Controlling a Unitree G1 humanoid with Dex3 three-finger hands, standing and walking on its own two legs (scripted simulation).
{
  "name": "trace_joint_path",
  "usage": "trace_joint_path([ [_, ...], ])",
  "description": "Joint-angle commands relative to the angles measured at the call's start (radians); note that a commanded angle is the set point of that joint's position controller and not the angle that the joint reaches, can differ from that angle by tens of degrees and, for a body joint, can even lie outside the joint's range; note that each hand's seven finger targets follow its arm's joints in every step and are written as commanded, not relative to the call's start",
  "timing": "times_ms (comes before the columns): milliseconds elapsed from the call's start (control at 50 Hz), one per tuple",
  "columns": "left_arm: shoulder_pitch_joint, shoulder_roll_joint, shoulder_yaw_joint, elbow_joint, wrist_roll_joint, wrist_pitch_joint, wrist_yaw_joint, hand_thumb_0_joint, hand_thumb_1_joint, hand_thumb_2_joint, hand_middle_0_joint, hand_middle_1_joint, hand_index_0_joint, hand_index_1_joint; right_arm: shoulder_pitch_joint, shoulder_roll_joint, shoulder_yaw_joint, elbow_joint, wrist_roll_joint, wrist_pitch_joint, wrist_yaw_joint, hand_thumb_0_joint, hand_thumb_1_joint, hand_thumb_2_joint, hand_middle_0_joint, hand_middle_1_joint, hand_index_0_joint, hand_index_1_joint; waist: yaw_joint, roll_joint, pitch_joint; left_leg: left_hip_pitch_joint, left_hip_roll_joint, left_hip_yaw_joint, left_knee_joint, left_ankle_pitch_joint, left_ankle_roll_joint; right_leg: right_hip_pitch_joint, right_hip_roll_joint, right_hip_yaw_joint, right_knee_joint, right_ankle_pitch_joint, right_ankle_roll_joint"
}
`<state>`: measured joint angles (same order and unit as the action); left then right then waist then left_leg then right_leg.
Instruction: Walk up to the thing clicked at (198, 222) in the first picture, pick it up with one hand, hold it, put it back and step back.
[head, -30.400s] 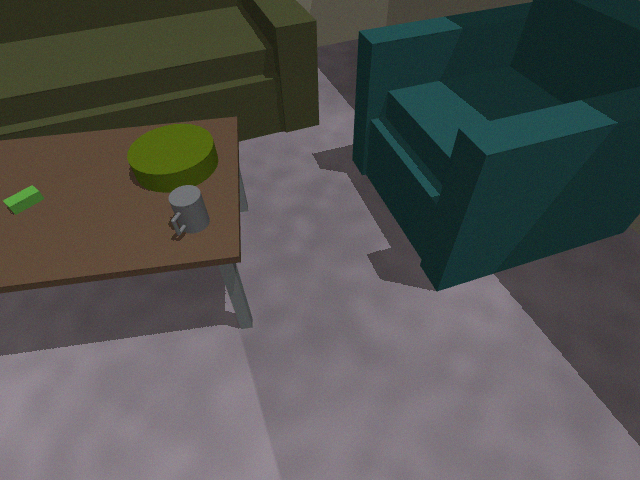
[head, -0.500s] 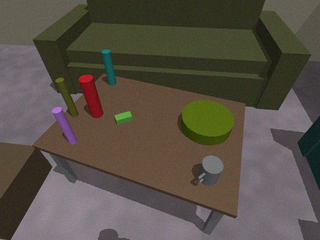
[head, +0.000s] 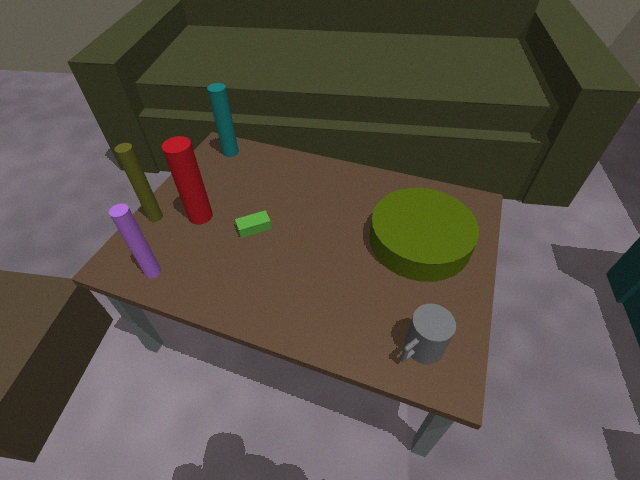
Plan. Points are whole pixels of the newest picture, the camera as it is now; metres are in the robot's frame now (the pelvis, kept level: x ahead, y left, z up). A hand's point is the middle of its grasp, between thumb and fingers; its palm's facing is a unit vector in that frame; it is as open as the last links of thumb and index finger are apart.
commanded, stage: stand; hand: right
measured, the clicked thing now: (423, 338) +0.44 -0.19 -0.28
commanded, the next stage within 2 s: step back in 1.24 s
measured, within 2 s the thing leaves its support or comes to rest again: neither
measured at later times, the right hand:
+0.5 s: hand out of the picture +0.08 -0.25 -0.15, palm faces -0.02 +0.93 -0.35, open 7.4 cm
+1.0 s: hand out of the picture +0.08 -0.25 -0.16, palm faces -0.04 +0.94 -0.34, open 7.4 cm
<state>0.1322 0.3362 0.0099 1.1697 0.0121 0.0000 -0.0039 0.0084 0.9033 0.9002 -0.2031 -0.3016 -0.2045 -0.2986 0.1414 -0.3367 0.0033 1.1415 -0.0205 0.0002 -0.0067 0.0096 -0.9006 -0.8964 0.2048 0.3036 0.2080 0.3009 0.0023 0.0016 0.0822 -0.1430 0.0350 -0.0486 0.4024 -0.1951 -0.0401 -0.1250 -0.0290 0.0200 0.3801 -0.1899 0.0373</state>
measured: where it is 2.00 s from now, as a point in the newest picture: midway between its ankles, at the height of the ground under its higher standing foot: outside the picture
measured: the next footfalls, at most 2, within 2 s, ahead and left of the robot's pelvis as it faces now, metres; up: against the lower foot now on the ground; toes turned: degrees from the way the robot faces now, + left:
left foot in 1.68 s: -0.05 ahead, +0.13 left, +0.00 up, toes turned +1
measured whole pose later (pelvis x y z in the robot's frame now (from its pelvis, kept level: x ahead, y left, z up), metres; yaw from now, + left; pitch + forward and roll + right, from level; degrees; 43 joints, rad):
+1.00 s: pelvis +0.01 +0.00 +0.00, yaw +1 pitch -3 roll +0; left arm 0.12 0.34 0.01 1.14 0.01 0.00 -0.01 0.01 0.90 0.90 -0.20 -0.30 -0.20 -0.30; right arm 0.12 -0.35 0.00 1.14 -0.01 0.00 0.00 0.01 -0.90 -0.90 0.20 0.30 0.21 0.30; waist 0.00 0.01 0.08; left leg -0.12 0.03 -0.05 0.36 -0.19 -0.04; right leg -0.10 -0.04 0.01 0.35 -0.19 0.04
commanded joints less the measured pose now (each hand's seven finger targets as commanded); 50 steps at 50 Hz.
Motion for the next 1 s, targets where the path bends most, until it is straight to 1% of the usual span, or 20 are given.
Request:
trace_joint_path([
  [0, -0.036, 0.216, 0.036, -0.061, 0.0, -0.019, 0.013, 0.0, 0.9, 0.9, -0.2, -0.3, -0.2, -0.301, -0.026, -0.219, -0.04, -0.052, 0.005, -0.022, -0.013, 0.0, -0.9, -0.9, 0.2, 0.3, 0.2, 0.3, -0.003, 0.003, -0.057, -0.016, 0.077, -0.055, -0.098, 0.017, 0.056, -0.005, -0.079, 0.064, -0.077, 0.03, -0.05],
  [80, -0.04, 0.214, 0.037, -0.062, -0.002, -0.022, 0.015, 0.0, 0.9, 0.9, -0.2, -0.3, -0.2, -0.301, -0.03, -0.222, -0.041, -0.053, 0.005, -0.026, -0.014, 0.0, -0.9, -0.9, 0.2, 0.3, 0.2, 0.3, 0.001, -0.004, -0.093, 0.002, 0.084, -0.051, -0.084, 0.139, 0.055, 0.035, -0.088, 0.061, -0.059, 0.115, -0.045],
  [120, -0.042, 0.212, 0.037, -0.063, -0.002, -0.021, 0.016, 0.0, 0.9, 0.9, -0.2, -0.3, -0.2, -0.301, -0.034, -0.217, -0.04, -0.054, 0.007, -0.026, -0.015, 0.0, -0.9, -0.9, 0.2, 0.3, 0.2, 0.3, -0.001, -0.004, -0.09, 0.011, 0.085, -0.049, -0.08, 0.151, 0.057, 0.038, -0.088, 0.057, -0.064, 0.129, -0.042],
  [140, -0.043, 0.208, 0.037, -0.064, -0.002, -0.022, 0.015, 0.0, 0.9, 0.9, -0.2, -0.3, -0.2, -0.301, -0.034, -0.216, -0.038, -0.055, 0.007, -0.028, -0.014, 0.0, -0.9, -0.9, 0.2, 0.3, 0.2, 0.3, 0.0, 0.0, -0.094, 0.015, 0.085, -0.048, -0.081, 0.187, 0.054, 0.041, -0.087, 0.055, -0.058, 0.154, -0.041],
  [240, -0.052, 0.209, 0.039, -0.07, -0.002, -0.021, 0.016, 0.0, 0.9, 0.9, -0.2, -0.3, -0.2, -0.301, -0.044, -0.224, -0.041, -0.059, 0.007, -0.027, -0.015, 0.0, -0.9, -0.9, 0.2, 0.3, 0.2, 0.3, 0.0, -0.006, -0.106, 0.032, 0.085, -0.041, -0.073, 0.209, 0.053, 0.048, -0.09, 0.048, -0.064, 0.18, -0.039],
  [340, -0.06, 0.212, 0.041, -0.073, -0.002, -0.02, 0.015, 0.0, 0.9, 0.9, -0.2, -0.3, -0.2, -0.301, -0.055, -0.227, -0.042, -0.06, 0.007, -0.025, -0.014, 0.0, -0.9, -0.9, 0.2, 0.3, 0.2, 0.3, 0.001, -0.001, -0.092, 0.019, 0.086, -0.046, -0.085, 0.178, 0.05, 0.05, -0.092, 0.047, -0.073, 0.145, -0.039],
  [420, -0.062, 0.216, 0.042, -0.073, -0.001, -0.019, 0.014, 0.0, 0.9, 0.9, -0.2, -0.3, -0.2, -0.301, -0.057, -0.221, -0.041, -0.059, 0.008, -0.024, -0.012, 0.0, -0.9, -0.9, 0.2, 0.3, 0.2, 0.3, 0.001, -0.007, -0.071, -0.002, 0.083, -0.051, -0.102, 0.115, 0.05, 0.045, -0.09, 0.045, -0.085, 0.08, -0.042],
  [460, -0.059, 0.214, 0.041, -0.075, 0.0, -0.021, 0.014, 0.0, 0.9, 0.9, -0.2, -0.3, -0.2, -0.301, -0.065, -0.23, -0.045, -0.063, 0.008, -0.025, -0.011, 0.0, -0.9, -0.9, 0.2, 0.3, 0.2, 0.3, 0.001, -0.001, -0.08, 0.014, 0.083, -0.052, -0.094, 0.13, 0.053, 0.041, -0.091, 0.043, -0.087, 0.1, -0.041],
  [480, -0.067, 0.219, 0.043, -0.078, 0.001, -0.021, 0.013, 0.0, 0.9, 0.9, -0.2, -0.3, -0.2, -0.301, -0.06, -0.227, -0.044, -0.063, 0.008, -0.025, -0.011, 0.0, -0.9, -0.9, 0.2, 0.3, 0.2, 0.3, -0.004, -0.002, -0.073, 0.001, 0.079, -0.05, -0.103, 0.11, 0.05, 0.036, -0.091, 0.048, -0.089, 0.09, -0.041],
  [500, -0.067, 0.216, 0.042, -0.08, 0.001, -0.02, 0.013, 0.0, 0.9, 0.9, -0.2, -0.3, -0.2, -0.301, -0.06, -0.223, -0.043, -0.062, 0.008, -0.024, -0.009, 0.0, -0.9, -0.9, 0.2, 0.3, 0.2, 0.3, -0.002, -0.002, -0.071, -0.002, 0.08, -0.051, -0.104, 0.111, 0.05, 0.04, -0.089, 0.041, -0.089, 0.082, -0.042],
  [580, -0.054, 0.214, 0.043, -0.077, 0.001, -0.016, 0.011, 0.0, 0.9, 0.9, -0.2, -0.3, -0.2, -0.301, -0.067, -0.228, -0.046, -0.064, 0.007, -0.023, -0.009, 0.0, -0.9, -0.9, 0.2, 0.3, 0.2, 0.3, 0.0, 0.012, -0.054, -0.024, 0.077, -0.059, -0.122, 0.018, 0.053, 0.027, -0.086, 0.041, -0.095, 0.029, -0.046],
  [620, -0.05, 0.219, 0.043, -0.079, 0.002, -0.019, 0.009, 0.0, 0.9, 0.9, -0.2, -0.3, -0.2, -0.301, -0.061, -0.227, -0.046, -0.064, 0.009, -0.026, -0.007, 0.0, -0.9, -0.9, 0.2, 0.3, 0.2, 0.3, -0.002, 0.002, -0.067, -0.005, 0.08, -0.062, -0.122, 0.053, 0.053, 0.027, -0.088, 0.042, -0.085, 0.055, -0.048],
  [680, -0.051, 0.216, 0.043, -0.081, 0.003, -0.017, 0.009, 0.0, 0.9, 0.9, -0.2, -0.3, -0.2, -0.301, -0.058, -0.234, -0.047, -0.064, 0.008, -0.026, -0.008, 0.0, -0.9, -0.9, 0.2, 0.3, 0.2, 0.3, -0.005, 0.015, -0.053, -0.023, 0.082, -0.069, -0.135, 0.001, 0.053, 0.019, -0.086, 0.042, -0.085, 0.028, -0.048],
  [720, -0.043, 0.218, 0.043, -0.08, 0.002, -0.019, 0.01, 0.0, 0.9, 0.9, -0.2, -0.3, -0.2, -0.3, -0.065, -0.23, -0.047, -0.065, 0.008, -0.024, -0.006, 0.0, -0.9, -0.9, 0.2, 0.3, 0.2, 0.3, -0.001, 0.001, -0.064, -0.005, 0.079, -0.067, -0.123, 0.019, 0.055, 0.015, -0.089, 0.043, -0.089, 0.028, -0.048],
  [760, -0.048, 0.225, 0.044, -0.086, 0.002, -0.024, 0.012, 0.0, 0.9, 0.9, -0.2, -0.3, -0.2, -0.3, -0.055, -0.227, -0.047, -0.066, 0.008, -0.025, -0.005, 0.0, -0.9, -0.9, 0.2, 0.3, 0.2, 0.3, -0.004, -0.014, -0.09, 0.017, 0.081, -0.059, -0.103, 0.101, 0.056, 0.028, -0.097, 0.048, -0.087, 0.083, -0.048],
  [820, -0.041, 0.221, 0.041, -0.086, -0.002, -0.022, 0.011, 0.0, 0.9, 0.9, -0.2, -0.3, -0.2, -0.3, -0.05, -0.229, -0.045, -0.061, 0.009, -0.026, -0.007, 0.0, -0.9, -0.9, 0.2, 0.3, 0.2, 0.3, -0.004, 0.002, -0.085, 0.015, 0.081, -0.058, -0.103, 0.106, 0.054, 0.032, -0.095, 0.046, -0.083, 0.094, -0.048],
  [880, -0.034, 0.224, 0.04, -0.089, -0.002, -0.021, 0.012, 0.0, 0.9, 0.9, -0.2, -0.3, -0.2, -0.3, -0.055, -0.233, -0.045, -0.064, 0.009, -0.027, -0.008, 0.0, -0.9, -0.9, 0.2, 0.3, 0.2, 0.3, 0.0, 0.003, -0.105, 0.035, 0.083, -0.054, -0.094, 0.159, 0.053, 0.034, -0.097, 0.045, -0.078, 0.127, -0.048],
  [920, -0.041, 0.224, 0.039, -0.092, 0.0, -0.021, 0.013, 0.0, 0.9, 0.9, -0.2, -0.3, -0.2, -0.3, -0.051, -0.228, -0.043, -0.064, 0.009, -0.026, -0.008, 0.0, -0.9, -0.9, 0.2, 0.3, 0.2, 0.3, -0.004, -0.008, -0.101, 0.027, 0.081, -0.051, -0.094, 0.163, 0.051, 0.035, -0.095, 0.042, -0.076, 0.133, -0.046],
  [960, -0.034, 0.219, 0.037, -0.087, -0.001, -0.021, 0.013, 0.0, 0.9, 0.9, -0.2, -0.3, -0.2, -0.3, -0.049, -0.231, -0.042, -0.062, 0.011, -0.024, -0.008, 0.0, -0.9, -0.9, 0.2, 0.3, 0.2, 0.3, -0.003, -0.005, -0.087, 0.02, 0.082, -0.057, -0.099, 0.13, 0.053, 0.032, -0.093, 0.039, -0.082, 0.107, -0.043],
  [980, -0.037, 0.225, 0.039, -0.091, 0.0, -0.022, 0.013, 0.0, 0.9, 0.9, -0.2, -0.3, -0.2, -0.3, -0.056, -0.23, -0.042, -0.065, 0.01, -0.023, -0.007, 0.0, -0.9, -0.9, 0.2, 0.3, 0.2, 0.3, -0.002, -0.011, -0.095, 0.032, 0.082, -0.053, -0.091, 0.151, 0.055, 0.027, -0.096, 0.04, -0.081, 0.126, -0.045],
])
